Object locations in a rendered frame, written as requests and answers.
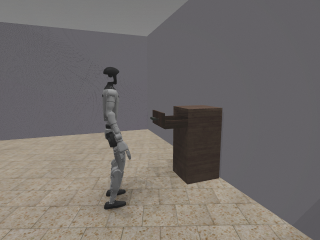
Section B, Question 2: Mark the robot right upper arm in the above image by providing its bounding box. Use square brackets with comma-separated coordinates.
[105, 89, 117, 119]

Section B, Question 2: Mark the drawer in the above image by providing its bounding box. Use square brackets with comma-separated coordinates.
[152, 110, 188, 129]

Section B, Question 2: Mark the robot right shin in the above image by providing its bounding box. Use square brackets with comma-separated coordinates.
[109, 169, 124, 204]

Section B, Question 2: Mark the cabinet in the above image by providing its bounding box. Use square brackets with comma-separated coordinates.
[173, 105, 223, 185]

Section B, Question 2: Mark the robot right forearm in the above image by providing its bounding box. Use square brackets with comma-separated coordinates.
[107, 112, 123, 143]

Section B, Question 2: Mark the right robot hand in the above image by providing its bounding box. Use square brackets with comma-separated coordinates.
[117, 141, 131, 163]

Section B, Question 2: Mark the right robot foot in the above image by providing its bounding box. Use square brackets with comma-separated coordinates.
[104, 200, 126, 210]

